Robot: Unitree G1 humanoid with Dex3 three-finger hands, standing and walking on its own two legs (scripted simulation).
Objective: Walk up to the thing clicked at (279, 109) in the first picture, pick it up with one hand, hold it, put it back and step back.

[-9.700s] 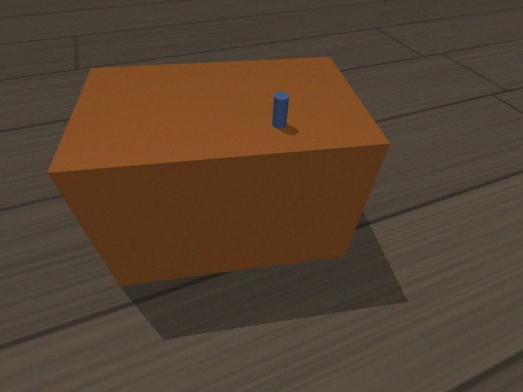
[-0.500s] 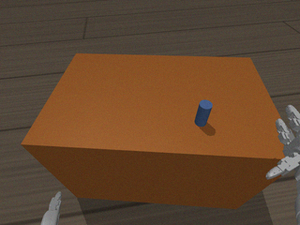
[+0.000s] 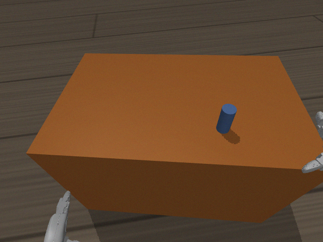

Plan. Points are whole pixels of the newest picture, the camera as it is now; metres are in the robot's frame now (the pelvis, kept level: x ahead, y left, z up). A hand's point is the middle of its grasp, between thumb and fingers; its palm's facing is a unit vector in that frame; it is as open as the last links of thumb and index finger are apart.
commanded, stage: go down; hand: right
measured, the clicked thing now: (225, 119) +0.53 -0.16 -0.04
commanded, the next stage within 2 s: approach in 1.76 s
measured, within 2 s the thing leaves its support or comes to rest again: neither
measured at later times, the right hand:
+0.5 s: hand (319, 122) +0.42 -0.34 +0.09, palm faces +0.10 +1.00 +0.00, open 17.7 cm
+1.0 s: hand (319, 116) +0.44 -0.35 +0.09, palm faces +0.12 +0.99 +0.01, open 17.5 cm
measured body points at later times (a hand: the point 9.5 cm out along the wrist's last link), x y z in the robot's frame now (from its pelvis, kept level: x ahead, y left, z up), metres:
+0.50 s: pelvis -0.01 -0.01 -0.02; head +0.07 -0.04 +0.42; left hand +0.14 +0.26 -0.07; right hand +0.40 -0.39 +0.10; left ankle +0.03 +0.15 -0.71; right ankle -0.01 -0.14 -0.71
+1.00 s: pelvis +0.00 -0.01 -0.03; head +0.08 -0.04 +0.42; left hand +0.15 +0.25 -0.06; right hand +0.42 -0.40 +0.09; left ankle +0.03 +0.15 -0.71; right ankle -0.01 -0.14 -0.71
